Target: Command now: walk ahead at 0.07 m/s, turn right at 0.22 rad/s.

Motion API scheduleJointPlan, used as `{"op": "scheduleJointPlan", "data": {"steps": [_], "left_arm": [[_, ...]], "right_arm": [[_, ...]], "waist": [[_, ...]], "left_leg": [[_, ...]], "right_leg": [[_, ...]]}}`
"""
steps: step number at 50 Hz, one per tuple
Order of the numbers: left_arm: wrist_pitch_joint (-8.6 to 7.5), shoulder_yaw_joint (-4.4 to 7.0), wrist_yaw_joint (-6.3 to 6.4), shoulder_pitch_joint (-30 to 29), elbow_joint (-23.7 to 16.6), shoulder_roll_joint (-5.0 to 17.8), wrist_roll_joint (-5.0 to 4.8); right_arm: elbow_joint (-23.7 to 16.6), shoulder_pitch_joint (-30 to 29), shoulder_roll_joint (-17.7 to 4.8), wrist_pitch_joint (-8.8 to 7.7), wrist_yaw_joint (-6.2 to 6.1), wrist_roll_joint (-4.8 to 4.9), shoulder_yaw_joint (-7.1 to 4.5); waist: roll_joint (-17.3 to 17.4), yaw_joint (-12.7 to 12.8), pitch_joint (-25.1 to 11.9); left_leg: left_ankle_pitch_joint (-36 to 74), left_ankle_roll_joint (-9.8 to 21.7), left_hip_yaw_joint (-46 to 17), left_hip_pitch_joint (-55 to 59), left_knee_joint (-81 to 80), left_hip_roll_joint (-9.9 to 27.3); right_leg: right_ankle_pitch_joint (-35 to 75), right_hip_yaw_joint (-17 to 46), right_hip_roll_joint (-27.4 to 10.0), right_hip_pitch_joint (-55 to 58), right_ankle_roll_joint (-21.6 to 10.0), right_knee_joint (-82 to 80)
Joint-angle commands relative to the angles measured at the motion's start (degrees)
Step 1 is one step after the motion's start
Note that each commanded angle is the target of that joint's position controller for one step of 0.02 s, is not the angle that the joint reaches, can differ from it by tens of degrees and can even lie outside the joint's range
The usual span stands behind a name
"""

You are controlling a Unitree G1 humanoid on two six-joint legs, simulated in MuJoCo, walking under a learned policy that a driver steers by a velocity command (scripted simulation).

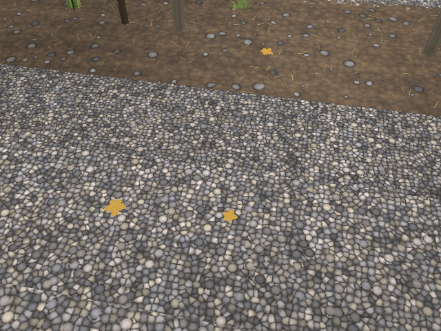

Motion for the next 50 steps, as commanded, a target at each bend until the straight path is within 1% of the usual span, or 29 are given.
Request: {"op": "scheduleJointPlan", "data": {"steps": [1,3,6,10,11,12,13,14,15,16,17,18,19,20,22,24,27,32,36,38,39,40,41,42,43,45,48,49,50], "left_arm": [[0.78,-0.41,-0.51,3.6,-1.7,2.3,-0.39],[0.52,-0.76,1.69,1.1,-3.9,4.0,-0.26],[0.86,-1.75,2.48,-2.0,-5.4,2.9,0.03],[-0.47,-1.59,1.88,-4.4,-7.1,3.6,-0.67],[-1.53,-0.97,2.02,-3.9,-7.6,5.0,-1.13],[-2.53,0.11,2.66,-1.0,-7.3,8.2,-1.12],[-2.86,1.43,4.07,9.3,-7.4,14.3,-0.2],[-3.07,1.61,3.87,21.2,-4.4,16.0,1.38],[-4.51,2.32,3.96,22.1,-1.7,16.4,3.01],[-4.38,2.92,3.89,15.7,-3.3,15.2,1.07],[-3.58,1.89,3.71,8.5,-5.4,11.3,-0.83],[-3.1,1.0,3.62,5.7,-6.5,8.8,-1.64],[-2.54,0.52,3.46,4.4,-7.5,8.4,-1.28],[-2.37,0.25,3.32,3.7,-8.2,8.2,-0.41],[-2.93,0.86,2.57,2.7,-9.7,10.7,-0.24],[-3.75,1.27,1.86,3.9,-10.5,11.9,-0.57],[-4.45,1.34,1.29,7.6,-11.2,11.9,-1.74],[-3.79,0.56,1.62,9.3,-13.0,12.1,-2.1],[-2.47,-0.26,1.18,4.4,-13.9,12.6,-2.09],[-1.41,-1.53,0.07,3.1,-12.8,11.1,-1.8],[-0.9,-2.27,-0.24,4.5,-12.1,9.6,-1.79],[-0.68,-3.04,-0.29,7.3,-13.9,6.3,-1.92],[-0.58,-1.62,0.5,4.3,-13.5,10.2,0.11],[0.05,-0.87,1.82,1.7,-13.3,12.4,1.2],[0.42,-0.77,2.97,2.3,-12.3,12.2,1.48],[0.4,-1.07,4.0,4.9,-10.8,10.0,1.18],[0.42,-2.11,1.34,6.3,-8.5,6.7,-0.24],[0.5,-2.67,0.01,5.5,-8.1,5.8,-1.28],[0.36,-2.97,-0.97,4.5,-8.1,5.9,-2.4]], "right_arm": [[-4.5,-4.0,-10.7,-1.05,-0.17,-0.44,-1.96],[-3.9,-2.1,-11.6,-1.49,-1.28,-0.77,-3.05],[-4.1,-0.8,-9.5,-1.19,-3.13,-0.17,-3.38],[-6.3,-2.4,-10.7,0.03,-3.91,0.04,-3.96],[-6.6,-3.0,-11.2,0.1,-3.87,0.14,-3.99],[-7.2,-2.3,-10.6,0.06,-3.34,0.11,-3.82],[-11.7,-0.7,-5.5,-0.59,-2.72,-0.49,-2.24],[-16.7,-10.9,-7.5,-0.42,-1.69,-0.23,-2.47],[-19.0,-18.2,-6.1,0.08,-0.82,0.26,-1.84],[-17.5,-16.4,-8.5,0.0,-1.65,0.09,-2.41],[-15.4,-10.3,-12.5,0.06,-3.01,-0.69,-3.81],[-14.9,-8.0,-10.7,0.12,-3.82,-1.7,-3.55],[-14.7,-7.0,-7.9,0.34,-4.06,-2.38,-2.85],[-14.3,-5.2,-6.4,0.86,-3.65,-1.85,-2.44],[-14.3,-4.2,-6.1,2.03,-2.27,-0.18,-1.84],[-14.9,-5.6,-8.7,3.22,-2.23,-0.33,-2.13],[-14.6,-7.7,-9.6,4.06,-3.66,-0.54,-1.64],[-14.0,-10.4,-10.4,3.08,-3.6,-0.48,-0.65],[-13.4,-7.3,-11.3,1.32,-2.27,0.94,-0.36],[-14.4,-6.9,-10.6,0.37,-1.15,2.44,0.25],[-15.7,-5.7,-11.6,-0.16,-0.76,2.63,0.38],[-17.3,-5.9,-17.9,-1.09,-0.65,2.54,-0.53],[-17.3,-7.3,-17.9,-1.53,-0.21,1.25,-0.98],[-17.6,-6.1,-17.9,-1.96,-0.57,1.11,-1.32],[-18.5,-7.1,-15.9,-2.5,-0.78,1.08,-0.84],[-20.9,-13.0,-10.3,-3.58,-0.32,2.5,1.33],[-22.1,-15.7,-12.0,-3.48,1.18,3.86,1.45],[-21.1,-14.7,-12.9,-2.64,2.51,4.44,1.32],[-20.0,-13.8,-14.5,-1.51,4.11,3.95,0.89]], "waist": [[5.2,3.2,0.5],[3.2,1.9,1.1],[3.0,-0.6,1.1],[3.1,-1.1,0.6],[2.3,-0.3,-0.9],[-1.5,0.6,-4.5],[-13.3,2.2,-17.8],[-11.1,8.3,-22.9],[-4.3,8.1,-10.3],[-3.9,5.9,-4.8],[-3.9,1.5,-5.1],[-4.6,-0.7,-3.1],[-4.0,-2.3,-2.2],[-2.7,-3.2,-3.2],[-3.3,-3.3,-3.4],[-4.6,-1.7,-3.3],[-4.7,1.5,-2.9],[-4.5,5.6,-3.2],[-3.3,2.4,-4.3],[-2.6,0.1,-5.8],[-1.5,-0.5,-8.8],[9.1,1.8,-10.6],[8.2,0.8,-4.1],[6.1,-1.2,-3.6],[6.1,-0.6,-2.9],[7.5,2.6,-1.4],[3.4,3.5,-1.4],[1.4,3.7,-1.3],[1.7,3.7,-2.0]], "left_leg": [[39.9,11.4,-3.9,-9.4,-3.3,16.5],[41.7,14.1,-6.1,-0.1,-2.6,21.5],[38.2,12.5,-4.0,6.3,-1.1,22.2],[30.1,7.8,1.3,2.6,2.8,18.5],[30.6,6.1,3.0,0.2,6.6,16.4],[27.5,2.8,6.1,-2.6,14.3,12.7],[2.7,-4.2,8.7,-16.1,29.7,3.4],[-33.1,-5.0,-0.3,-27.2,42.6,-2.3],[-31.2,-2.9,-10.2,-34.2,46.8,1.7],[-27.9,-2.1,-10.8,-34.8,48.7,4.4],[-24.2,-1.6,-9.8,-29.5,47.7,5.9],[-20.6,-1.3,-9.1,-25.6,46.1,6.4],[-16.3,-1.2,-8.6,-21.1,45.4,5.8],[-11.5,-1.4,-7.7,-18.4,44.4,4.8],[-5.7,-2.8,-5.9,-16.0,40.1,3.6],[-4.7,-5.0,-6.2,-16.8,35.3,3.7],[-6.0,-7.3,-8.4,-22.0,29.1,6.3],[-7.2,-6.5,-5.9,-23.0,20.9,5.9],[0.6,-4.4,-3.2,-13.6,8.9,4.4],[11.4,-1.7,-3.6,-4.8,0.6,4.7],[17.1,2.1,-6.3,-0.7,0.0,8.2],[28.2,14.6,-20.4,2.2,-2.8,20.2],[16.8,17.6,-25.5,0.3,-4.7,23.9],[7.9,15.9,-24.0,1.1,-5.7,22.2],[5.3,13.4,-22.5,0.5,-6.2,20.3],[9.5,10.7,-19.9,-2.6,-5.6,18.3],[10.7,5.7,-11.6,-7.9,-1.3,11.5],[12.3,4.3,-10.4,-8.1,2.2,10.0],[16.3,3.6,-10.7,-9.6,5.1,9.4]], "right_leg": [[6.2,0.1,-0.5,7.4,1.5,-5.4],[5.0,3.3,-3.1,-0.6,1.0,-8.9],[4.4,2.1,-3.1,-4.0,0.4,-12.9],[8.7,-2.6,1.4,4.3,-2.0,-18.4],[11.8,-3.4,3.7,9.3,-3.7,-20.5],[26.4,-1.4,3.9,16.7,-7.0,-22.6],[46.9,19.2,-8.8,37.9,-21.1,-24.6],[41.5,38.5,-19.7,46.0,-27.5,-34.2],[31.1,35.4,-17.4,37.8,-22.0,-35.9],[24.7,28.6,-14.8,30.1,-20.1,-38.0],[22.2,23.8,-11.7,24.5,-19.0,-40.0],[19.4,21.2,-9.7,18.4,-18.0,-42.4],[18.7,19.3,-8.3,13.0,-17.0,-43.9],[19.9,17.3,-6.8,11.2,-16.2,-44.2],[18.5,14.5,-4.6,9.6,-15.3,-44.4],[12.2,16.5,-4.7,11.8,-15.4,-44.4],[4.0,22.8,-8.6,19.8,-16.4,-43.5],[0.3,25.9,-9.0,23.9,-16.4,-41.4],[5.4,24.9,-7.3,19.7,-14.8,-37.5],[14.0,24.7,-5.4,15.5,-13.0,-35.1],[13.9,23.3,-3.0,15.0,-10.0,-32.6],[1.2,13.3,6.2,10.0,-2.6,-25.4],[-10.5,9.5,7.1,2.6,1.5,-20.7],[-14.4,8.7,5.6,0.6,2.5,-13.6],[-14.5,8.3,4.8,-0.8,3.2,-7.8],[-11.6,9.1,2.9,1.2,5.2,-2.2],[-4.3,2.0,0.5,9.9,7.8,-13.9],[4.7,0.4,0.8,12.8,8.0,-22.8],[12.8,-0.2,1.6,16.9,7.7,-27.3]]}}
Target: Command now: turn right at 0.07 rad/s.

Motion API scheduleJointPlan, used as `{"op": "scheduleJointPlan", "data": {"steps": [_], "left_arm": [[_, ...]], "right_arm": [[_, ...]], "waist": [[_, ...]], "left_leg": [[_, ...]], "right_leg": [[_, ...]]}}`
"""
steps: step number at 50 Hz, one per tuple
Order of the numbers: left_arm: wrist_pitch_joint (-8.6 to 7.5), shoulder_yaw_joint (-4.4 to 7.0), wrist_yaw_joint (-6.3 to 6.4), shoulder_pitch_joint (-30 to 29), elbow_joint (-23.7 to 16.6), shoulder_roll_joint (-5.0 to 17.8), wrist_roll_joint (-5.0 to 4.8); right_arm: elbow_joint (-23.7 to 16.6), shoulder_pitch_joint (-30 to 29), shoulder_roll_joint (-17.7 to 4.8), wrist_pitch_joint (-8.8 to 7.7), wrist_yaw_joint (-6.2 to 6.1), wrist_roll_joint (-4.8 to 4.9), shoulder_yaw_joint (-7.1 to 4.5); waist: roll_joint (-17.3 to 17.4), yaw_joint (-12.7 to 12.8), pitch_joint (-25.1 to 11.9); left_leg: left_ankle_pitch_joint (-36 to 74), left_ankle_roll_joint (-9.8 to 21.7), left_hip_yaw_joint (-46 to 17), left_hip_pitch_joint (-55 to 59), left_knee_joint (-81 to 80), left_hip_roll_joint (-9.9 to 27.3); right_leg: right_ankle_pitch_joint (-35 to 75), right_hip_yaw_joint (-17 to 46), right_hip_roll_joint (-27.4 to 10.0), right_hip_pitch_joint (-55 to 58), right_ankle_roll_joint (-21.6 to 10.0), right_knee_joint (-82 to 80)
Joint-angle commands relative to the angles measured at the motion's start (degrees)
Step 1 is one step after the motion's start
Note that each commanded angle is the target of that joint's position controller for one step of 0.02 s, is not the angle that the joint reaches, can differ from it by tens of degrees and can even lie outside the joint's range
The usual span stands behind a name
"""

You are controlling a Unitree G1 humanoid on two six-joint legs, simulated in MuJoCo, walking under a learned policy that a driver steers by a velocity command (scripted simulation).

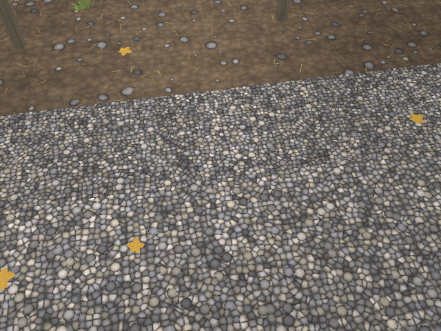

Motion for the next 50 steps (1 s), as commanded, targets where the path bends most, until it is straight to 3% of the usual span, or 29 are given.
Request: {"op": "scheduleJointPlan", "data": {"steps": [1,2,4,5,7,10,13,15,16,17,18,20,23,26,28,29,30,33,34,36,37,38,40,42,44,46,48,49,50], "left_arm": [[-0.51,-0.23,-2.34,3.7,-0.5,2.6,-2.36],[-0.82,0.27,-1.88,5.1,-0.8,5.9,-2.11],[-0.8,2.14,-0.68,0.7,-2.0,12.6,0.37],[-0.81,2.26,-0.04,-0.3,-2.3,12.1,0.67],[-1.34,-0.04,1.07,-4.8,-4.2,5.0,1.32],[-1.8,-0.85,1.6,-2.7,-3.8,3.1,2.27],[-3.4,-0.21,-0.38,2.2,-1.0,4.1,1.28],[-4.81,-0.11,-1.17,7.7,0.2,5.2,1.26],[-5.5,0.44,-0.51,13.5,1.3,7.3,2.06],[-6.35,1.34,0.45,21.0,1.3,12.3,2.79],[-6.53,0.74,0.56,25.2,2.3,10.1,3.28],[-5.71,-0.71,0.55,18.6,1.6,4.4,2.52],[-4.76,-2.89,1.36,13.2,0.1,0.6,2.95],[-5.07,-2.82,1.11,16.7,1.8,2.7,2.24],[-4.61,-2.32,-0.62,18.1,2.6,4.6,3.33],[-4.23,-2.49,-0.4,18.4,2.0,3.8,5.69],[-4.0,-2.64,-0.49,17.8,2.1,3.1,6.01],[-3.9,-3.12,1.38,24.2,4.3,1.6,5.0],[-4.19,-3.55,3.0,34.8,10.5,-0.6,5.23],[-4.03,-3.66,4.02,42.7,14.1,-1.5,4.51],[-4.17,-3.93,3.38,36.9,12.5,-1.3,4.03],[-3.46,-4.48,1.55,32.4,11.0,-1.2,4.81],[-3.44,-5.81,-0.48,28.6,10.8,-3.4,5.72],[-4.86,-4.86,1.06,28.1,10.9,0.7,3.6],[-4.83,-4.65,3.43,35.2,14.5,2.7,2.04],[-3.86,-4.85,3.3,39.8,15.9,3.5,2.15],[-1.95,-4.36,0.97,34.1,13.2,6.3,3.16],[-1.18,-4.71,-0.65,28.2,11.0,6.5,4.66],[-1.18,-7.63,-3.52,41.0,11.9,-4.2,5.59]], "right_arm": [[-2.4,-2.7,-10.4,1.09,3.5,-0.36,-2.48],[-1.7,-0.6,-8.0,1.19,4.05,-0.62,-2.02],[-1.5,3.9,-14.3,0.75,1.33,-3.13,-4.84],[-1.4,4.3,-14.6,0.43,-0.54,-4.41,-5.33],[0.6,7.8,-10.5,-0.39,-3.5,-3.38,-4.05],[0.2,4.8,-7.0,-0.49,-4.86,-2.82,-2.5],[-0.4,-1.9,-12.0,2.03,-3.69,-3.63,-3.61],[0.8,-2.1,-10.7,2.54,-2.63,-5.2,-3.14],[0.9,-2.0,-7.7,2.21,-2.42,-5.87,-2.44],[-2.2,-5.3,-3.0,1.06,-1.6,-6.07,-1.11],[-0.7,-5.0,-3.6,-0.03,-1.22,-6.05,-1.38],[3.1,-0.8,-6.8,-1.02,-2.59,-5.54,-2.11],[3.4,-0.9,-4.3,-0.02,-2.37,-6.04,-1.49],[1.1,-7.2,-3.7,0.85,-1.11,-5.23,-1.21],[0.0,-8.6,-2.6,1.69,-0.11,-5.94,-0.69],[1.1,-3.4,-1.7,1.38,0.82,-6.54,-0.25],[1.3,-1.7,-2.6,1.17,1.26,-6.35,-0.47],[-0.8,-5.9,-4.9,0.73,1.15,-6.3,-1.43],[-2.0,-10.8,-2.6,0.9,0.5,-5.62,-0.48],[-3.3,-16.9,0.9,1.46,0.1,-5.17,0.55],[-2.9,-18.4,0.9,1.68,0.44,-4.64,0.79],[-3.7,-17.7,3.4,2.53,1.12,-5.02,1.59],[-5.0,-13.9,1.4,3.78,1.77,-4.81,1.38],[-4.9,-13.5,-3.9,4.03,1.44,-5.68,0.17],[-5.0,-16.9,-2.8,4.75,0.83,-6.52,0.87],[-0.7,-11.9,-3.2,4.91,-0.05,-6.18,0.53],[7.4,8.3,-8.5,4.46,-1.49,-4.94,-1.88],[12.1,25.6,-12.6,3.8,-2.59,-4.52,-4.02],[17.2,45.4,-17.3,4.91,-2.04,-3.58,-6.08]], "waist": [[3.5,3.3,-5.6],[2.8,3.0,-8.0],[2.6,-1.8,-5.1],[5.2,-3.0,-2.3],[8.7,-5.2,3.2],[7.2,-3.4,1.4],[6.5,1.1,2.0],[4.8,4.1,0.6],[0.2,6.5,-1.2],[-11.4,9.5,-3.5],[-7.2,11.5,0.9],[-2.6,6.8,2.3],[-0.7,2.1,2.0],[-1.3,3.4,1.4],[-2.3,3.4,1.0],[-2.3,2.2,-0.1],[-1.4,1.2,0.6],[-0.4,4.5,2.4],[-0.1,9.2,5.9],[-0.1,12.6,7.8],[3.3,10.9,6.8],[-0.5,8.9,5.6],[-0.5,4.7,7.9],[4.0,4.9,8.3],[3.8,7.9,9.3],[3.8,7.1,5.7],[4.5,-0.7,1.4],[6.8,-9.6,-1.1],[17.3,-9.1,-26.8]], "left_leg": [[18.0,4.4,-9.8,-0.9,2.3,9.3],[13.8,4.0,-11.5,0.8,2.2,10.1],[-11.3,7.5,-9.6,4.5,-0.8,7.2],[-23.7,11.2,-16.1,8.0,-4.5,11.9],[-30.0,16.8,-28.5,14.1,-11.9,22.6],[-23.5,13.2,-22.0,13.0,-14.2,19.9],[-20.7,10.5,-11.2,0.0,-11.7,13.2],[-18.8,10.0,-9.9,-6.4,-4.8,12.1],[-17.7,8.4,-7.5,-9.7,5.7,8.8],[-19.6,3.8,-3.9,-23.0,23.8,-0.2],[-19.6,4.9,-13.4,-33.2,31.9,-0.9],[-12.6,6.0,-11.0,-35.4,42.1,3.0],[-4.4,5.1,-8.0,-27.1,37.8,7.4],[3.2,1.0,-4.5,-25.1,25.3,6.9],[4.9,-0.2,-1.5,-21.4,24.0,5.3],[10.7,0.0,-2.9,-18.3,32.4,5.4],[12.1,0.2,-4.1,-20.5,32.8,5.7],[12.9,1.3,-6.1,-35.9,29.2,6.9],[20.1,0.9,-14.7,-54.0,21.3,10.2],[26.0,0.0,-12.8,-65.4,12.6,9.0],[36.1,1.1,-8.2,-52.6,3.3,9.6],[43.5,2.0,-2.6,-31.0,5.2,8.0],[45.0,2.7,-5.0,-16.0,15.5,8.6],[36.0,3.1,-3.9,-20.6,9.3,7.6],[30.6,2.3,-2.2,-25.4,0.4,7.4],[33.4,0.7,-0.9,-15.9,-0.1,6.4],[34.7,0.2,1.6,8.4,-0.1,4.2],[39.2,4.4,2.9,31.8,-0.1,4.1],[73.0,24.1,-11.6,74.7,28.3,17.1]], "right_leg": [[15.1,-2.8,0.2,8.7,0.2,-10.5],[18.1,-0.6,-1.7,9.0,-1.8,-9.8],[-6.1,-0.6,0.2,-2.0,-9.0,-7.2],[-11.2,0.4,0.3,-9.5,-10.1,-6.3],[-7.6,-0.4,-0.6,-19.1,-10.3,-1.2],[-10.2,-2.3,-0.4,-11.1,-11.3,-0.6],[5.7,-7.6,3.8,8.9,-11.1,-10.1],[5.3,-4.3,2.7,18.3,-11.7,-9.8],[1.8,1.8,-1.6,22.3,-13.4,-12.1],[-5.3,27.0,-14.5,31.4,-24.0,-21.7],[-12.2,36.1,-18.0,33.3,-26.5,-27.7],[-12.8,24.8,-15.3,30.7,-22.4,-27.7],[6.8,12.5,-11.0,21.0,-19.5,-28.9],[19.2,5.6,-8.1,19.5,-20.2,-29.8],[26.8,1.2,-7.5,15.7,-21.2,-28.5],[29.9,-0.1,-8.0,12.7,-21.0,-25.1],[31.7,-0.5,-9.0,12.6,-21.2,-23.9],[26.2,0.2,-10.0,27.3,-20.0,-18.6],[18.3,4.7,-14.1,44.0,-18.9,-15.6],[15.7,5.3,-13.8,53.6,-18.4,-14.9],[12.9,-1.2,-8.2,40.8,-16.8,-16.7],[12.2,-5.4,-5.0,20.9,-16.5,-20.5],[11.1,-6.0,-6.2,3.5,-16.1,-22.1],[12.5,-7.2,-3.8,13.1,-13.7,-18.6],[21.9,-7.7,-3.4,24.3,-11.1,-12.8],[28.7,-8.5,-2.2,25.8,-9.1,-6.9],[35.9,-8.6,-1.7,16.6,-7.1,7.7],[37.8,-9.7,-0.2,-0.1,-2.8,24.5],[-12.1,-7.7,5.0,-21.0,2.7,65.4]]}}
Over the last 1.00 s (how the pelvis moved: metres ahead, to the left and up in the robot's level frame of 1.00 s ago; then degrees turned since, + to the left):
0.14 -0.03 0.00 -22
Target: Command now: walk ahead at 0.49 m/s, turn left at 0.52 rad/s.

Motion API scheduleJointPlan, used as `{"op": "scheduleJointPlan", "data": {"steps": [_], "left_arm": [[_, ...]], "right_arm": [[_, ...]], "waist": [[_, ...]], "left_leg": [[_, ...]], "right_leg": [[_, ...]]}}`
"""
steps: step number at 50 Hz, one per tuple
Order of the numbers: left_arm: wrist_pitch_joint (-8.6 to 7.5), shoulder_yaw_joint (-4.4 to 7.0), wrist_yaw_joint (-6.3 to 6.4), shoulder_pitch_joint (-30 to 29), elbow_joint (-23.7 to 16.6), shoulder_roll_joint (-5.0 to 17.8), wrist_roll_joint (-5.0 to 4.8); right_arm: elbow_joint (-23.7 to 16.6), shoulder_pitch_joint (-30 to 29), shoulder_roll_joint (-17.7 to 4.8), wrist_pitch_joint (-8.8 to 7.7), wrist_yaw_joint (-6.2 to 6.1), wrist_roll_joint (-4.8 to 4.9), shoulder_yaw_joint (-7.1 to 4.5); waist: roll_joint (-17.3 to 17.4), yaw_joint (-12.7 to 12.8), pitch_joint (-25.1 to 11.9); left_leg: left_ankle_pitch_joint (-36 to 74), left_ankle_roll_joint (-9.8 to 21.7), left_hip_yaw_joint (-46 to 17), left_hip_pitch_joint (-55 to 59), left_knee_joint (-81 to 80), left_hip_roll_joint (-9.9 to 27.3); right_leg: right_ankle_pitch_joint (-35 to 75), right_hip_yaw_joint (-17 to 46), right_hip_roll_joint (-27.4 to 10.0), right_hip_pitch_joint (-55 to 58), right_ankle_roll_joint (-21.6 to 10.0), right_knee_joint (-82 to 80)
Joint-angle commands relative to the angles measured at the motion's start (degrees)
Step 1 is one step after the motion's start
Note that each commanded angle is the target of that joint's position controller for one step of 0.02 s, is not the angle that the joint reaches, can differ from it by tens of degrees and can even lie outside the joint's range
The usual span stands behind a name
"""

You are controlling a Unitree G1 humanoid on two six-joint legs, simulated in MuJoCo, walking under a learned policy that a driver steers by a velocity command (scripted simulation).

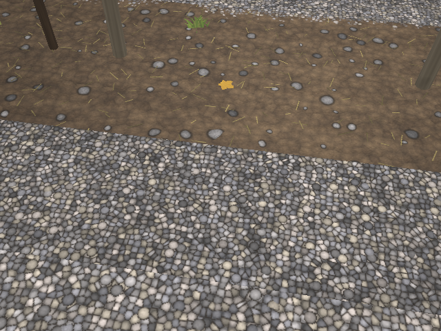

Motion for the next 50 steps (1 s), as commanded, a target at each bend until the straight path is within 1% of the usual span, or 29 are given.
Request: {"op": "scheduleJointPlan", "data": {"steps": [1,2,3,4,6,7,8,10,12,15,17,18,19,20,22,24,25,28,35,36,38,42,44,45,46,47,48,49,50], "left_arm": [[-0.87,-0.32,-5.57,0.1,-7.0,4.1,-0.06],[-2.66,0.86,-5.17,-18.8,-14.8,7.6,-3.09],[-4.02,1.58,-3.93,-26.9,-18.1,10.0,-4.62],[-3.38,2.6,-2.26,-26.7,-18.4,11.5,-3.21],[-1.72,1.37,0.41,-21.9,-17.8,6.1,-0.11],[-0.92,1.11,0.51,-20.4,-17.4,4.7,-0.67],[0.07,0.35,-0.15,-19.7,-18.6,2.4,-1.81],[1.47,-0.89,-1.11,-24.7,-19.3,1.4,-4.2],[1.43,-0.65,-0.82,-29.3,-20.3,3.8,-3.21],[-0.16,1.24,-0.69,-38.2,-21.7,9.1,-2.01],[-1.76,3.27,-0.23,-33.7,-20.1,13.5,-2.63],[-2.75,4.78,0.01,-20.0,-15.6,16.7,-3.41],[-2.5,4.75,-0.92,-9.4,-13.7,17.4,-3.83],[-2.17,3.64,-1.41,-6.9,-12.8,13.7,-2.59],[-2.17,2.85,-0.46,-20.4,-14.8,8.6,-3.91],[-2.02,1.47,1.22,-24.5,-14.7,4.0,-3.93],[-2.36,1.36,2.01,-25.3,-14.6,3.3,-4.0],[-3.74,2.61,2.19,-23.5,-12.7,5.2,-3.45],[-3.5,3.14,-2.12,-16.7,-8.9,6.0,-1.82],[-3.46,2.98,-2.04,-15.2,-7.9,5.4,-0.44],[-3.55,3.3,-1.04,-12.9,-7.3,5.6,-0.85],[-3.02,4.34,0.56,-8.7,-6.1,6.8,-2.0],[-2.33,5.27,0.35,-13.4,-7.9,8.9,-2.41],[-1.93,5.79,-0.24,-17.1,-10.3,10.4,-0.6],[-2.21,6.25,-1.68,-20.8,-10.6,10.4,-1.17],[-2.31,4.86,-2.96,-17.7,-11.8,3.6,-0.58],[-3.48,4.21,-3.67,-20.1,-15.1,0.0,-2.74],[-2.87,5.23,-2.74,-29.9,-19.5,1.6,-3.92],[-1.7,6.16,-1.05,-31.2,-19.2,3.8,-2.91]], "right_arm": [[13.8,51.5,-14.1,0.16,0.51,-0.78,-5.15],[13.9,46.7,-13.0,-1.0,0.0,-0.92,-5.39],[10.0,34.7,-12.2,-1.52,0.17,0.32,-4.91],[7.8,25.4,-9.7,-1.26,0.66,0.05,-3.74],[3.1,9.8,-1.4,-3.05,1.6,-0.92,-0.3],[0.6,4.3,-3.1,-3.85,1.83,-0.19,-0.59],[1.1,3.7,-7.4,-4.48,2.07,-0.22,-1.65],[1.5,7.5,-11.1,-5.21,3.28,-1.3,-3.39],[2.2,11.9,-10.5,-5.02,4.37,-0.49,-4.18],[2.9,16.3,-9.1,-4.11,3.91,-1.01,-4.14],[2.2,15.0,-8.9,-4.2,3.45,-1.43,-4.11],[1.4,13.9,-5.8,-4.5,3.37,-1.82,-3.36],[3.0,28.1,3.0,-4.82,3.27,-2.73,-1.26],[1.8,20.3,-1.1,-3.99,3.38,-1.15,-1.94],[0.8,11.9,-4.8,-3.08,-0.32,-0.31,-2.93],[0.6,10.5,-2.2,-2.98,-1.81,-2.39,-1.78],[-0.1,9.2,-0.6,-2.6,-1.82,-2.4,-1.29],[-0.6,7.1,-0.9,-1.84,-0.89,-0.78,-1.13],[-4.3,0.4,-1.3,0.06,0.9,-1.07,-1.13],[-4.3,1.9,-1.4,-0.17,0.9,-1.22,-1.12],[-5.9,-0.4,-3.0,-0.86,0.18,-0.91,-1.97],[-9.2,-5.5,-1.5,-1.39,-0.45,-0.67,-2.3],[-8.4,-1.0,-1.4,-1.96,-0.24,0.03,-2.94],[-3.9,11.2,-2.3,-3.25,0.16,-0.57,-3.88],[-1.3,19.7,-4.9,-4.39,-0.41,0.29,-4.89],[0.7,29.2,-9.0,-4.9,-1.68,-0.89,-5.21],[1.4,34.9,-6.7,-5.53,-0.67,-2.22,-4.01],[2.5,28.5,-6.4,-6.28,-0.19,-2.25,-4.47],[2.7,23.4,-3.0,-5.63,-0.13,0.14,-3.37]], "waist": [[2.9,-20.2,-36.4],[-1.5,-23.9,-21.6],[-5.0,-20.4,-11.8],[-8.5,-14.5,-7.3],[-6.3,-1.6,6.5],[-2.5,0.0,8.9],[0.7,2.2,6.9],[-1.9,-1.2,5.7],[-2.1,-4.3,5.3],[-3.9,-7.3,3.5],[-3.5,-3.9,0.7],[-10.2,0.9,-7.7],[-24.7,-2.0,-24.8],[-19.9,2.4,-16.2],[-9.7,-1.6,-2.7],[-7.2,-5.0,-2.4],[-6.9,-5.9,-2.9],[-6.3,-5.3,-1.8],[-8.1,-3.7,2.3],[-9.2,-4.2,2.6],[-7.8,-2.5,2.7],[-9.1,0.3,3.7],[-9.6,-3.2,3.2],[-6.4,-8.5,0.1],[-3.5,-13.5,-2.7],[9.0,-14.6,-13.5],[3.7,-16.1,-11.2],[1.2,-14.4,3.4],[-2.3,-11.5,5.3]], "left_leg": [[67.7,28.9,-26.6,92.2,28.5,19.5],[41.5,24.6,-31.2,80.7,19.4,19.2],[31.3,22.1,-29.8,58.8,11.8,18.3],[23.2,21.7,-28.1,39.1,5.7,17.0],[12.7,17.3,-22.2,-3.9,-5.9,13.9],[8.9,17.2,-17.9,-17.9,-11.0,10.0],[3.7,15.4,-14.8,-24.2,-10.6,5.1],[-4.5,13.3,-15.6,-24.4,-10.9,3.0],[-8.2,12.0,-17.5,-15.9,-6.4,3.4],[-9.8,8.2,-18.7,-3.4,0.2,3.2],[-1.3,4.0,-17.2,-0.5,7.6,1.8],[-3.0,-0.6,-12.0,-5.5,22.9,-4.2],[-39.1,-4.7,-7.0,-15.9,40.5,-13.3],[-43.4,-4.1,-9.6,-29.7,53.8,-12.6],[-31.3,-2.0,-9.2,-29.0,53.2,-5.1],[-25.9,-1.9,-9.7,-19.9,47.0,0.2],[-26.8,-2.4,-9.0,-17.1,43.9,1.3],[-23.5,-4.9,-6.1,-13.9,33.8,1.2],[-8.0,-4.6,-1.9,-7.9,22.9,0.2],[-4.6,-4.0,-4.4,-8.2,27.5,1.2],[-9.4,-3.7,-5.4,-16.8,24.7,1.9],[-20.7,-3.0,-1.6,-16.4,19.9,0.8],[-20.7,-1.8,3.6,-1.9,16.5,-2.5],[-14.5,-1.3,9.9,16.6,21.5,-7.6],[-11.7,2.0,4.1,29.7,13.0,-5.1],[7.4,15.3,-13.6,45.5,9.5,8.7],[12.8,22.3,-31.6,44.5,2.7,18.9],[-3.4,19.6,-32.5,32.6,-0.5,22.1],[-12.5,16.7,-27.2,26.2,-0.3,20.3]], "right_leg": [[-1.6,13.9,2.0,-65.5,7.1,59.9],[-0.2,14.8,0.2,-83.6,7.4,58.0],[1.3,15.6,-4.5,-82.0,4.1,51.4],[1.1,15.1,-7.4,-73.9,0.8,46.0],[12.6,17.8,-13.0,-54.3,-4.6,17.2],[19.5,15.8,-13.3,-44.5,-4.0,2.6],[24.2,12.2,-12.5,-33.9,-4.4,-5.6],[39.4,9.7,-9.6,-29.4,-4.5,-12.4],[47.7,10.9,-8.2,-32.6,-4.8,-17.4],[46.9,10.0,-6.6,-35.5,-6.1,-19.6],[46.0,7.9,-5.5,-26.9,-9.5,-18.1],[49.7,14.2,-10.1,-9.6,-14.6,-17.7],[53.7,39.1,-24.9,13.6,-30.0,-25.7],[29.4,51.8,-25.0,10.0,-26.7,-35.5],[9.7,41.8,-21.4,-10.8,-20.1,-41.3],[20.5,36.5,-20.6,-21.6,-20.0,-45.0],[23.7,33.6,-19.9,-23.5,-19.4,-46.9],[31.5,23.4,-16.2,-24.8,-18.2,-49.9],[35.6,15.2,-14.8,-29.6,-19.0,-48.4],[37.6,16.3,-16.5,-28.5,-19.4,-46.5],[42.0,18.7,-19.2,-17.0,-20.9,-43.4],[47.6,18.2,-19.8,-9.6,-19.4,-37.3],[54.7,14.6,-17.6,-18.7,-18.3,-32.3],[60.3,9.6,-12.4,-31.0,-17.1,-20.8],[56.6,8.9,-8.9,-42.9,-14.3,-7.2],[11.4,6.5,-0.2,-53.4,-9.0,18.8],[3.9,17.6,4.0,-64.8,-9.8,24.7],[9.9,21.4,-0.2,-73.5,-10.7,23.6],[14.9,19.6,-4.5,-72.1,-10.8,24.4]]}}
Over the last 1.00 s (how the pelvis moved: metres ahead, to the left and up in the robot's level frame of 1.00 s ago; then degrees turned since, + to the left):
0.48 0.01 -0.17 12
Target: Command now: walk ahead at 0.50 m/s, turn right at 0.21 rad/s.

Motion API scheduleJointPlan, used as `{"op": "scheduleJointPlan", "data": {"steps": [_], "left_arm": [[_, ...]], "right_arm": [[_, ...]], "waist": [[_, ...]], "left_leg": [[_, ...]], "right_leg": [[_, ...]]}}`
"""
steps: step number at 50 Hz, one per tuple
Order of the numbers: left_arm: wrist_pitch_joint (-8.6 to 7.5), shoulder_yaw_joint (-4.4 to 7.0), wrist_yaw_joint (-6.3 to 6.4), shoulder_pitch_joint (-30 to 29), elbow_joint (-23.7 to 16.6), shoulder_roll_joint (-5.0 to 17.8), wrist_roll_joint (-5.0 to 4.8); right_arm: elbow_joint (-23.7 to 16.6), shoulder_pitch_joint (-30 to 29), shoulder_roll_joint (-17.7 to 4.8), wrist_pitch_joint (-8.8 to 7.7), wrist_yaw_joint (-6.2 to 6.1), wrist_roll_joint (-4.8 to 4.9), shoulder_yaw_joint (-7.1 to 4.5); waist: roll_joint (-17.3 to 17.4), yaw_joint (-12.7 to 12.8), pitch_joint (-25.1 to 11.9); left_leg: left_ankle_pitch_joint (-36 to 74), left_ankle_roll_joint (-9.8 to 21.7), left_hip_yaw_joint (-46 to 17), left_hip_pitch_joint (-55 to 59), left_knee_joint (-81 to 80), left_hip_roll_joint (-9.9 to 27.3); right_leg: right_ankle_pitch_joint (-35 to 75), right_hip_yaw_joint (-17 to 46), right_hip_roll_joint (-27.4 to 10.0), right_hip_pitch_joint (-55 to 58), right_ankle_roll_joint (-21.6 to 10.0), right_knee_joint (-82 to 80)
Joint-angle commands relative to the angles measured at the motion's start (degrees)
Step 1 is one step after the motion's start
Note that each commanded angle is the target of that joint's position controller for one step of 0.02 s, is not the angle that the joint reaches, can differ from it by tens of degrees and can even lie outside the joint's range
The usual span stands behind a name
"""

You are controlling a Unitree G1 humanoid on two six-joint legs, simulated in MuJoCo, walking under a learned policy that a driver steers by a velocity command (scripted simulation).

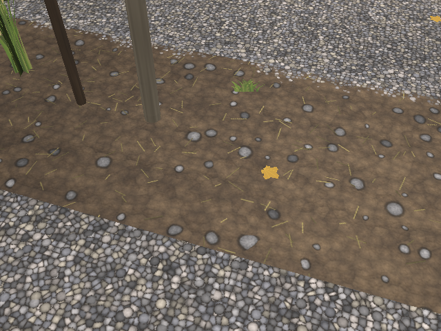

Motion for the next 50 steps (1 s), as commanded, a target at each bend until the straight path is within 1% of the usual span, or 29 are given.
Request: {"op": "scheduleJointPlan", "data": {"steps": [1,3,4,5,8,9,10,12,14,15,17,18,19,20,21,22,23,24,25,28,30,33,36,37,38,39,40,43,50], "left_arm": [[0.09,1.74,1.37,-10.2,-9.1,3.5,0.72],[1.72,-1.01,0.56,-5.0,-7.7,-3.3,4.81],[2.01,-0.89,-0.33,-4.0,-7.3,-3.4,4.75],[1.21,-1.09,-1.32,-5.4,-7.5,-2.2,4.82],[0.89,-0.17,-1.76,-13.1,-9.4,0.5,1.44],[1.9,1.61,-0.57,-20.2,-12.7,3.4,-8.87],[2.54,1.23,-0.38,-22.0,-13.9,3.7,-9.5],[3.72,0.51,-1.15,-25.9,-15.1,1.4,-6.67],[4.5,0.31,-2.52,-26.2,-14.1,-0.2,-5.88],[4.7,0.81,-2.73,-22.8,-12.6,0.5,-5.9],[4.48,4.18,-1.46,-3.7,-6.7,6.1,-5.09],[4.53,5.18,-0.92,3.5,-4.4,10.1,-4.5],[3.72,4.78,-0.35,1.8,-6.3,12.4,-4.27],[4.6,5.37,0.42,1.1,-8.4,12.3,-5.08],[5.09,5.61,1.42,2.9,-6.8,14.5,-5.01],[4.56,4.62,2.07,-4.4,-8.1,11.3,-4.47],[3.47,4.13,2.55,-10.3,-10.1,10.1,-3.52],[2.72,2.89,2.81,-16.6,-11.8,7.3,-3.93],[2.56,2.86,2.84,-18.6,-12.5,6.9,-4.12],[2.06,3.95,4.41,-18.1,-12.8,8.8,-4.21],[2.7,4.39,5.18,-12.1,-11.4,8.7,-5.15],[3.78,4.66,5.55,-7.8,-11.1,7.1,-5.69],[4.16,4.4,5.42,-7.0,-11.8,5.8,-5.59],[3.82,3.62,5.12,-7.6,-12.3,3.1,-5.26],[3.2,2.65,4.55,-3.9,-12.7,-1.0,-5.49],[2.6,2.7,4.58,-3.6,-14.0,2.1,-6.16],[2.33,3.8,4.55,-5.9,-13.6,6.5,-5.61],[2.44,4.2,4.48,-12.6,-14.4,6.0,-4.01],[2.12,2.83,3.66,-18.0,-15.0,1.7,-3.84]], "right_arm": [[3.4,13.3,-2.2,0.53,-0.04,1.45,-0.06],[0.3,3.5,3.4,1.56,-1.59,-0.14,2.44],[-0.1,3.2,2.2,1.5,-2.61,0.2,2.15],[-1.6,0.2,5.3,0.43,-4.7,-1.01,3.87],[3.6,12.6,-1.7,-0.51,-5.33,-1.84,3.05],[4.8,9.9,-8.0,0.16,-6.56,10.24,-0.15],[4.7,10.9,-9.3,0.71,-6.89,10.55,-0.25],[6.8,16.0,-5.8,1.71,-6.33,8.41,-0.21],[6.7,17.1,-4.3,3.35,-5.76,7.31,-0.48],[6.4,16.1,-4.5,4.03,-5.52,6.93,-0.71],[6.3,12.3,-6.3,4.27,-4.47,6.4,-1.72],[6.3,11.8,-3.9,2.64,-3.76,5.91,-1.77],[2.5,19.8,-3.3,1.18,-2.01,5.76,-0.35],[-0.6,14.6,-7.7,0.14,-1.81,5.78,-1.17],[-4.8,9.6,-6.7,-0.3,-2.13,7.85,-0.69],[-4.6,6.0,-6.9,-0.26,-3.84,8.11,-1.23],[-4.7,4.9,-7.0,0.76,-5.26,7.92,-1.24],[-3.4,4.6,-6.7,2.6,-5.9,6.05,-1.54],[-3.1,5.7,-6.7,3.38,-6.45,4.13,-2.09],[-5.5,-0.4,-5.4,2.68,-6.01,2.85,-2.24],[-6.9,-6.2,-3.3,2.65,-5.39,4.48,-1.64],[-9.0,-10.6,-4.7,2.78,-4.6,6.05,-2.03],[-8.7,-7.5,-7.5,1.5,-3.69,5.83,-3.61],[-7.3,-1.7,-8.9,1.07,-3.7,5.1,-4.25],[-5.9,6.1,-12.4,1.05,-4.0,3.67,-5.16],[-3.2,13.3,-14.4,1.34,-3.28,3.92,-6.23],[-4.3,11.3,-10.8,1.34,-3.27,4.71,-5.3],[-4.7,3.2,-7.4,2.53,-3.28,4.39,-3.98],[-0.9,3.7,-9.3,2.55,-3.23,5.94,-4.29]], "waist": [[2.0,-5.1,3.6],[2.9,0.9,6.1],[5.2,0.8,3.7],[2.3,0.3,2.5],[3.2,-4.4,3.4],[2.9,-3.7,6.0],[2.6,-4.4,6.1],[1.4,-7.6,4.9],[1.1,-8.7,4.8],[1.6,-7.2,4.4],[-0.1,3.3,-4.6],[-9.7,6.8,-6.5],[-13.3,1.3,-17.5],[-9.6,4.7,-23.7],[-7.2,3.4,-22.9],[6.6,-0.2,-17.2],[2.0,-3.3,-12.1],[6.2,-6.6,-3.6],[4.7,-8.0,-1.8],[-0.5,-6.4,-3.9],[-1.9,-2.5,-5.8],[-2.8,-0.8,-5.0],[-3.8,-3.7,-5.3],[-2.7,-6.3,-8.0],[8.2,-6.9,-14.5],[21.2,-8.2,-16.7],[14.5,-8.7,-10.9],[6.5,-5.5,-2.1],[7.3,-4.2,-2.9]], "left_leg": [[13.0,17.5,-25.3,16.2,-18.1,21.3],[10.5,11.3,-15.7,0.2,-18.3,16.2],[11.6,10.9,-12.0,-3.1,-18.6,13.8],[8.6,7.8,-7.2,-3.6,-15.3,10.6],[-0.3,5.3,1.0,-12.8,-8.6,6.1],[9.2,6.1,-2.8,-15.3,-7.8,9.0],[10.7,5.8,-2.8,-10.2,-3.5,10.6],[7.2,4.4,-1.1,-1.8,5.1,11.6],[7.6,4.1,-2.9,3.5,12.4,13.0],[13.8,3.8,-3.3,5.0,17.2,13.6],[29.5,2.6,0.2,-2.0,41.6,11.9],[-3.4,-0.4,5.2,-19.3,72.2,3.7],[-21.6,-0.3,-5.4,-41.1,77.9,3.4],[-19.8,-1.0,-9.4,-42.8,74.5,5.1],[-15.5,-1.9,-9.8,-51.4,75.5,3.7],[1.2,-1.1,-11.4,-50.4,59.3,5.9],[3.8,-2.2,-12.9,-48.4,54.9,6.7],[7.5,-5.3,-13.3,-41.1,44.8,8.1],[8.3,-6.9,-13.0,-33.6,35.6,8.7],[21.2,-7.9,-8.1,-12.2,12.4,5.3],[27.6,-7.9,-7.8,-9.0,3.0,2.1],[21.5,-6.4,-10.3,-12.1,-5.0,0.9],[15.8,-2.5,-9.8,-2.5,-12.0,-0.1],[15.2,0.0,-11.9,7.3,-11.6,4.0],[10.1,6.1,-26.2,25.8,-13.9,15.0],[-8.1,12.4,-48.6,31.4,-20.5,23.3],[-15.5,12.0,-49.0,28.5,-22.7,22.6],[0.9,8.8,-31.0,12.9,-25.1,15.5],[21.7,8.3,-14.8,6.2,-29.2,11.2]], "right_leg": [[7.5,3.7,-3.7,-34.3,-1.8,11.3],[22.1,5.0,-8.2,-24.3,-3.5,-1.7],[25.0,0.4,-6.3,-19.9,-3.2,-2.4],[41.3,1.9,-7.9,-19.3,-2.3,-13.8],[64.2,-6.7,-5.3,-4.9,0.7,-27.5],[59.7,-2.8,-1.0,-5.7,1.6,-31.0],[57.8,-1.9,-1.8,-8.8,1.8,-32.9],[61.5,-3.2,-3.0,-13.2,1.5,-38.9],[59.3,-4.0,-4.3,-14.4,1.4,-42.5],[55.6,-4.9,-4.4,-12.6,0.7,-43.8],[54.7,-7.4,-2.7,12.4,-4.4,-48.1],[71.2,-3.2,-7.0,28.7,-9.5,-44.0],[71.8,10.9,-15.8,50.8,-17.2,-24.5],[61.4,17.6,-17.6,49.2,-20.1,-29.9],[31.5,29.6,-21.7,47.8,-22.5,-40.5],[6.2,34.8,-23.0,33.7,-17.7,-49.5],[5.2,41.2,-24.8,23.1,-18.9,-50.5],[16.5,33.1,-20.6,6.6,-17.0,-52.0],[20.6,26.4,-16.0,-2.1,-15.3,-51.1],[34.5,10.2,-4.4,-16.4,-11.0,-49.7],[29.6,11.8,-4.5,-12.1,-10.6,-49.4],[17.1,19.0,-6.9,-2.6,-9.6,-46.8],[11.1,21.5,-5.3,-1.0,-6.4,-40.7],[11.0,18.1,-2.9,-5.3,-4.2,-33.5],[2.1,9.4,4.4,-18.6,-0.7,-16.3],[-4.7,5.6,5.3,-31.2,0.9,-2.5],[-1.2,6.7,2.2,-36.7,1.4,3.8],[11.2,3.8,-2.5,-32.8,2.1,-0.3],[25.7,-2.7,-5.0,-21.1,4.0,-22.7]]}}
Over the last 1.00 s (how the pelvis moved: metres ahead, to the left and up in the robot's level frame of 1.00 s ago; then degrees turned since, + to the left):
0.56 0.05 -0.04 13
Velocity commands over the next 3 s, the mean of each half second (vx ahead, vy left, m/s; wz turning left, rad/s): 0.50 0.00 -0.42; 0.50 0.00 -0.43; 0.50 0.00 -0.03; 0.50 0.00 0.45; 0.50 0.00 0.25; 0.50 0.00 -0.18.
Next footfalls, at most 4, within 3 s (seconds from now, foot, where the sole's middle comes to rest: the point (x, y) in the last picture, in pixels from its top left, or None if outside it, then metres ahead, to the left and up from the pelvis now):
0.34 right None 0.36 -0.11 -0.93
0.74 left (224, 322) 0.60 0.04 -0.93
1.24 right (319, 299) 0.70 -0.29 -0.93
1.76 left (288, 209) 1.09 -0.21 -0.93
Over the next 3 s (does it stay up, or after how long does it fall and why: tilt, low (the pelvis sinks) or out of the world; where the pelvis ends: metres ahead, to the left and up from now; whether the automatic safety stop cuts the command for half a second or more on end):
stays up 1.57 -0.32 -0.15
